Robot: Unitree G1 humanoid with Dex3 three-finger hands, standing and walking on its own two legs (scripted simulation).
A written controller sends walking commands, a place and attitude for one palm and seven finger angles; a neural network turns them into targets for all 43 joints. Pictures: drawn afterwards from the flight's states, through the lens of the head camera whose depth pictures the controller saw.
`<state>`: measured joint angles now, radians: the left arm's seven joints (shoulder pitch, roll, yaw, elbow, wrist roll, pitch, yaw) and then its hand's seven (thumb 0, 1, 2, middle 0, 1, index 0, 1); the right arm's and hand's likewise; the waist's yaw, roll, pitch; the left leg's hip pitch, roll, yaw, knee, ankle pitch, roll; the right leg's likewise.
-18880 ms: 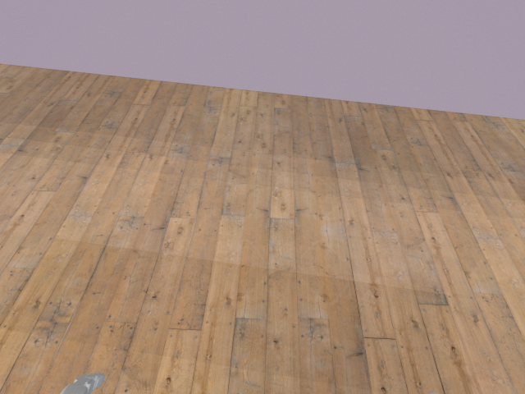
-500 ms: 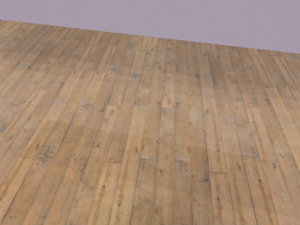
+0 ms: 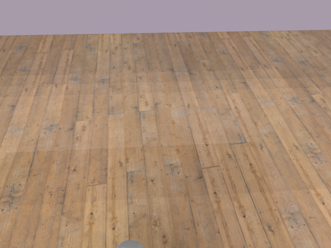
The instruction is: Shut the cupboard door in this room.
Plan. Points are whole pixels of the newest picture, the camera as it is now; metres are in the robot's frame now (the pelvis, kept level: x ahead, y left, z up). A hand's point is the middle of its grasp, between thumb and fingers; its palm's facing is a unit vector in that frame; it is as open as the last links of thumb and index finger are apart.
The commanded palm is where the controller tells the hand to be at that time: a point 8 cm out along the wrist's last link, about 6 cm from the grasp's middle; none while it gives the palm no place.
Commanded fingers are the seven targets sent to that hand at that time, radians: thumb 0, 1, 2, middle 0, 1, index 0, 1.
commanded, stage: turn or walk to find it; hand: left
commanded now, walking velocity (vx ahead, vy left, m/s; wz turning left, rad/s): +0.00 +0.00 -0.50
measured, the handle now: out of the picture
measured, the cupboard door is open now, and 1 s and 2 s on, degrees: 77 77 77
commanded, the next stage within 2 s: none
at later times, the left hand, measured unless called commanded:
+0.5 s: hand (98, 244) +0.14 +0.20 -0.17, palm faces -0.28 -0.93 -0.23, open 7.4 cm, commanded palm none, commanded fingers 0.00 0.90 0.90 -0.20 -0.30 -0.20 -0.30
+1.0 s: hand (116, 247) +0.14 +0.15 -0.17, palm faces -0.45 -0.86 -0.23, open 7.4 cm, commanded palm none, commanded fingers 0.00 0.90 0.90 -0.20 -0.30 -0.20 -0.30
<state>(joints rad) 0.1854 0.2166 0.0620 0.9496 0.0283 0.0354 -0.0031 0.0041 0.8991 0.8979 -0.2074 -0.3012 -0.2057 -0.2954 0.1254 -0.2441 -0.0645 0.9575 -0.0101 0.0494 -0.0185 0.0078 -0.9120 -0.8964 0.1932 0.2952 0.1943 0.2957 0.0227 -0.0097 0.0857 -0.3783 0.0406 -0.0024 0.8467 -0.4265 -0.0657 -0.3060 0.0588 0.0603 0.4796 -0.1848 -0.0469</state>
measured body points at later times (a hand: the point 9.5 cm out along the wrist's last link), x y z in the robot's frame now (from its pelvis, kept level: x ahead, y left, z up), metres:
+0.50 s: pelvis -0.01 +0.03 +0.00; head +0.03 +0.02 +0.44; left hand +0.15 +0.25 -0.15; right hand -0.06 -0.21 -0.15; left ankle -0.01 +0.14 -0.74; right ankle -0.05 -0.10 -0.70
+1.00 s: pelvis -0.01 +0.00 +0.00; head +0.03 -0.02 +0.45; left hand +0.16 +0.19 -0.15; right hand -0.04 -0.28 -0.14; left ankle +0.05 +0.13 -0.69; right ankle -0.04 -0.10 -0.74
